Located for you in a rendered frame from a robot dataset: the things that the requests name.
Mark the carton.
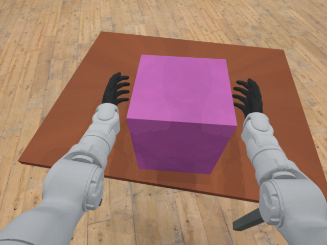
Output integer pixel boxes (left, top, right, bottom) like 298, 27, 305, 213
126, 55, 237, 175

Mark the robot right upper arm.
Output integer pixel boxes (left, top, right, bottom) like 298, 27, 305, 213
259, 179, 327, 245

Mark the left robot forearm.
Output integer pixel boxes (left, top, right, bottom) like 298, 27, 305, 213
42, 103, 120, 200

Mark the robot right hand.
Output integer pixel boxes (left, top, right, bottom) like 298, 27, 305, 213
232, 78, 263, 118

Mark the table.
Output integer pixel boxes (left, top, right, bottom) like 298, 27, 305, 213
18, 31, 327, 231

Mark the robot left hand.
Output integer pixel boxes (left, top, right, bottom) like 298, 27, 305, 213
102, 72, 130, 106

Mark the right robot forearm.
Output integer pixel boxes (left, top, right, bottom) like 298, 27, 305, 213
241, 112, 327, 210

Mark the robot left upper arm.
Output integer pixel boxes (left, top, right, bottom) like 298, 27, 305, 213
0, 159, 104, 245

